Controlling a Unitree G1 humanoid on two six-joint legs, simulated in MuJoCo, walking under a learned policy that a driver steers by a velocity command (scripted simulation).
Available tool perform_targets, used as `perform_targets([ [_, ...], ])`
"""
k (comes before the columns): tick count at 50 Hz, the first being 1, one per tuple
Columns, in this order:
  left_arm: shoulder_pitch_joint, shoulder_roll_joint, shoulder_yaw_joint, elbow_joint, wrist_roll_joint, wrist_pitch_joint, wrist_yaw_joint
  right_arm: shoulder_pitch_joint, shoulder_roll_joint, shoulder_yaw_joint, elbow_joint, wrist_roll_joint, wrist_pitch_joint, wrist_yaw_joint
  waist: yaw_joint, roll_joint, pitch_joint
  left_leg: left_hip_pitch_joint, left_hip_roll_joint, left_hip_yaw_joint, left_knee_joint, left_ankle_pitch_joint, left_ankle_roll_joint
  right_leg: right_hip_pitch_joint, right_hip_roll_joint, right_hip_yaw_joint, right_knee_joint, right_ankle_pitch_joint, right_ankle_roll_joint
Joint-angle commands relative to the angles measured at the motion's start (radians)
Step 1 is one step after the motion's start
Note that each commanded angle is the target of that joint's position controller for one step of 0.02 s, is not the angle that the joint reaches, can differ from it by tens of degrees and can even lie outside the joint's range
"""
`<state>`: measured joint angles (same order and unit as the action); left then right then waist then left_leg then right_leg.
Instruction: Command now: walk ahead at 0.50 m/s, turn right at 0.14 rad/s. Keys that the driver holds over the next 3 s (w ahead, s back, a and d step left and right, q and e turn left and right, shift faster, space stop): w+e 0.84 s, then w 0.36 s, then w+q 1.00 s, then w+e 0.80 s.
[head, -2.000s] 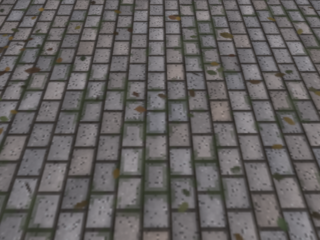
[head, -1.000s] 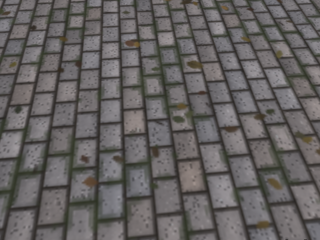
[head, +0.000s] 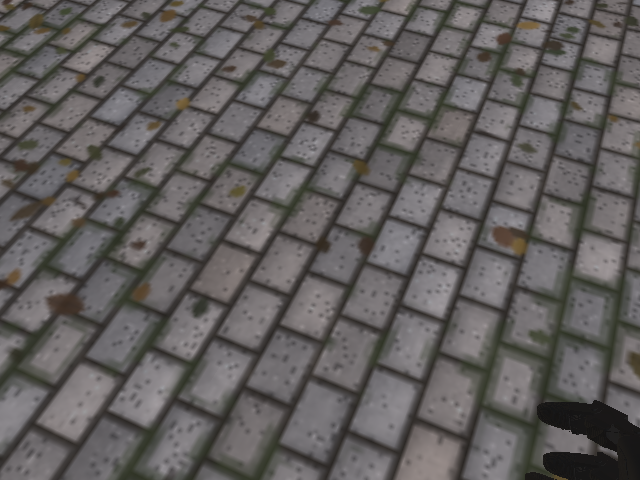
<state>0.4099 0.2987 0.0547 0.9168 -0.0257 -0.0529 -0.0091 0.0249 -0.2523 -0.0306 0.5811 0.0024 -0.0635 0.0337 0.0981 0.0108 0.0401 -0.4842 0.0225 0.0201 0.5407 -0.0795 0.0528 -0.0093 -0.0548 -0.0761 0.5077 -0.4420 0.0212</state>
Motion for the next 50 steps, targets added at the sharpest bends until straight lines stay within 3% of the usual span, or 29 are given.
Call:
perform_targets([
  [1,0.01,0.061,-0.012,-0.093,0.007,-0.042,-0.001,0.447,-0.263,-0.097,0.031,-0.02,0.005,-0.028,-0.233,0.217,-0.475,0.9,0.415,-0.71,-0.18,-0.134,0.254,-0.652,0.069,0.161,0.728,-0.139,-0.027],
  [2,-0.052,0.144,0.017,-0.108,-0.023,-0.045,-0.005,0.389,-0.203,-0.075,0.038,-0.012,0.003,-0.025,-0.227,0.151,-0.311,0.776,0.379,-0.572,-0.204,-0.185,0.212,-0.738,0.016,0.195,0.794,-0.097,-0.033],
  [3,-0.107,0.137,0.017,-0.125,-0.027,-0.043,-0.005,0.33,-0.167,-0.064,0.043,-0.003,0.0,-0.023,-0.197,0.132,-0.194,0.642,0.332,-0.428,-0.231,-0.174,0.181,-0.753,-0.029,0.163,0.769,-0.017,-0.037],
  [4,-0.131,0.122,0.019,-0.126,-0.014,-0.036,-0.001,0.269,-0.133,-0.054,0.051,-0.003,-0.006,-0.019,-0.163,0.1,-0.12,0.519,0.288,-0.336,-0.276,-0.15,0.161,-0.727,-0.058,0.153,0.717,0.055,-0.033],
  [5,-0.114,0.113,0.025,-0.117,-0.005,-0.022,0.004,0.224,-0.106,-0.048,0.054,-0.006,-0.019,-0.016,-0.127,0.122,-0.083,0.426,0.255,-0.259,-0.319,-0.101,0.144,-0.668,-0.084,0.163,0.676,0.114,-0.028],
  [8,-0.079,0.052,0.019,-0.104,-0.006,0.016,0.008,0.174,-0.1,-0.056,0.082,-0.017,-0.048,-0.016,-0.077,0.095,-0.039,0.31,0.242,-0.122,-0.402,0.026,0.149,-0.605,-0.09,0.169,0.65,0.209,-0.005],
  [11,-0.148,0.043,0.021,-0.132,0.0,0.023,0.007,0.19,-0.117,-0.065,0.117,-0.025,-0.055,-0.03,-0.082,0.061,-0.003,0.335,0.234,-0.015,-0.419,0.108,0.142,-0.675,-0.086,0.191,0.527,0.34,0.006],
  [15,-0.277,0.016,0.005,-0.174,0.008,0.014,-0.022,0.22,-0.158,-0.077,0.147,-0.015,-0.046,-0.045,-0.125,0.033,0.033,0.366,0.226,0.101,-0.434,0.119,0.118,-0.644,-0.067,0.122,0.282,0.509,-0.01],
  [19,-0.381,0.025,0.002,-0.232,0.007,0.016,-0.044,0.275,-0.19,-0.092,0.188,0.007,-0.023,-0.05,-0.157,0.02,0.069,0.504,0.27,0.143,-0.395,0.153,0.101,-0.684,-0.058,0.081,0.164,0.45,-0.052],
  [21,-0.392,0.04,0.008,-0.255,0.008,0.018,-0.053,0.277,-0.209,-0.099,0.198,0.017,-0.006,-0.052,-0.146,0.032,0.058,0.565,0.283,0.165,-0.324,0.311,0.084,-0.661,-0.03,0.041,0.137,0.359,-0.083],
  [23,-0.315,0.078,0.03,-0.254,0.006,0.024,-0.054,0.26,-0.239,-0.107,0.196,0.024,0.01,-0.057,-0.09,0.067,-0.019,0.589,0.273,0.193,-0.151,0.659,0.058,-0.514,0.044,-0.027,0.143,0.253,-0.125],
  [24,-0.187,0.117,0.054,-0.226,0.002,0.025,-0.05,0.242,-0.241,-0.105,0.192,0.029,0.02,-0.059,-0.013,0.059,-0.088,0.55,0.243,0.22,0.032,0.745,0.033,-0.34,0.095,-0.051,0.101,0.264,-0.156],
  [25,-0.018,0.188,0.092,-0.182,-0.001,0.032,-0.034,0.253,-0.22,-0.093,0.185,0.023,0.018,-0.062,0.064,0.016,-0.18,0.389,0.198,0.232,0.289,0.61,-0.011,-0.055,0.109,0.006,0.059,0.308,-0.197],
  [26,0.021,0.314,0.12,-0.174,-0.01,0.036,-0.014,0.324,-0.094,-0.055,0.135,-0.021,0.002,-0.056,-0.008,-0.248,-0.244,-0.046,0.045,0.212,0.672,-0.158,-0.088,0.273,-0.145,0.496,0.002,0.221,-0.351],
  [27,0.016,0.295,0.103,-0.219,0.0,0.016,-0.023,0.303,-0.089,-0.037,0.118,-0.005,-0.039,-0.046,-0.007,-0.213,-0.413,-0.227,-0.079,-0.051,0.849,-0.543,-0.092,0.411,-0.28,0.939,-0.182,0.072,-0.47],
  [28,-0.002,0.215,0.08,-0.213,0.008,0.0,-0.029,0.181,-0.165,-0.056,0.092,0.037,-0.064,-0.034,0.033,-0.114,-0.316,-0.33,-0.02,-0.119,0.864,-0.464,-0.066,0.367,-0.262,0.827,-0.229,0.098,-0.403],
  [29,-0.044,0.184,0.072,-0.212,0.005,-0.009,-0.028,0.146,-0.159,-0.052,0.081,0.04,-0.079,-0.034,0.005,-0.084,-0.208,-0.336,0.023,-0.109,0.792,-0.375,-0.045,0.238,-0.221,0.688,-0.222,0.169,-0.365],
  [30,-0.115,0.15,0.062,-0.222,0.002,-0.011,-0.025,0.145,-0.156,-0.055,0.094,0.014,-0.084,-0.043,-0.041,-0.026,-0.142,-0.282,0.064,-0.107,0.702,-0.308,-0.044,0.096,-0.178,0.578,-0.217,0.268,-0.33],
  [31,-0.165,0.114,0.05,-0.239,0.011,-0.012,-0.02,0.156,-0.168,-0.064,0.102,-0.004,-0.077,-0.048,-0.078,-0.038,-0.111,-0.204,0.088,-0.11,0.635,-0.263,-0.049,-0.014,-0.143,0.501,-0.233,0.367,-0.312],
  [32,-0.186,0.106,0.045,-0.254,0.019,-0.011,-0.016,0.17,-0.169,-0.067,0.104,-0.008,-0.064,-0.045,-0.101,-0.058,-0.104,-0.15,0.095,-0.111,0.606,-0.235,-0.058,-0.079,-0.125,0.474,-0.255,0.419,-0.312],
  [35,-0.169,0.133,0.053,-0.254,0.014,-0.016,0.002,0.16,-0.128,-0.058,0.096,-0.018,-0.036,-0.045,-0.112,-0.048,-0.084,-0.118,0.081,-0.081,0.475,-0.168,-0.102,-0.181,-0.094,0.39,-0.282,0.54,-0.317],
  [39,-0.12,0.151,0.059,-0.239,0.006,-0.006,0.022,0.008,-0.088,-0.038,0.057,-0.013,-0.036,-0.038,-0.057,-0.084,-0.041,-0.079,0.03,-0.072,0.162,0.082,-0.13,-0.241,-0.031,0.324,-0.278,0.438,-0.26],
  [42,-0.074,0.158,0.062,-0.223,0.001,0.002,0.027,-0.074,-0.098,-0.037,0.035,0.003,-0.047,-0.023,-0.022,-0.099,-0.03,-0.015,-0.009,-0.075,0.029,0.169,-0.128,-0.242,-0.043,0.365,-0.257,0.346,-0.241],
  [44,-0.052,0.141,0.057,-0.21,0.0,0.005,0.029,-0.075,-0.118,-0.042,0.036,0.006,-0.056,-0.012,-0.02,-0.106,-0.034,-0.009,-0.004,-0.093,-0.021,0.164,-0.11,-0.176,-0.075,0.403,-0.211,0.316,-0.232],
  [46,-0.044,0.134,0.055,-0.2,0.006,0.007,0.031,-0.052,-0.138,-0.048,0.041,0.004,-0.065,-0.004,-0.035,-0.124,-0.03,0.008,0.004,-0.095,-0.041,0.105,-0.078,-0.117,-0.11,0.443,-0.162,0.34,-0.219],
  [48,-0.06,0.124,0.053,-0.199,0.011,0.012,0.028,0.044,-0.156,-0.061,0.067,-0.001,-0.072,-0.007,-0.09,-0.14,-0.051,0.129,-0.014,-0.057,-0.086,0.043,-0.033,-0.099,-0.093,0.442,-0.072,0.467,-0.194],
  [49,-0.061,0.089,0.039,-0.205,0.016,0.011,0.024,0.149,-0.187,-0.075,0.09,-0.012,-0.078,-0.012,-0.139,-0.114,-0.132,0.298,0.02,-0.081,-0.085,0.04,0.008,-0.124,-0.037,0.399,0.08,0.533,-0.165],
  [50,-0.014,0.041,0.019,-0.219,0.034,0.009,0.024,0.29,-0.246,-0.088,0.104,-0.023,-0.078,-0.016,-0.173,0.028,-0.281,0.567,0.187,-0.281,-0.058,0.022,0.083,-0.27,0.042,0.322,0.369,0.332,-0.126],
])
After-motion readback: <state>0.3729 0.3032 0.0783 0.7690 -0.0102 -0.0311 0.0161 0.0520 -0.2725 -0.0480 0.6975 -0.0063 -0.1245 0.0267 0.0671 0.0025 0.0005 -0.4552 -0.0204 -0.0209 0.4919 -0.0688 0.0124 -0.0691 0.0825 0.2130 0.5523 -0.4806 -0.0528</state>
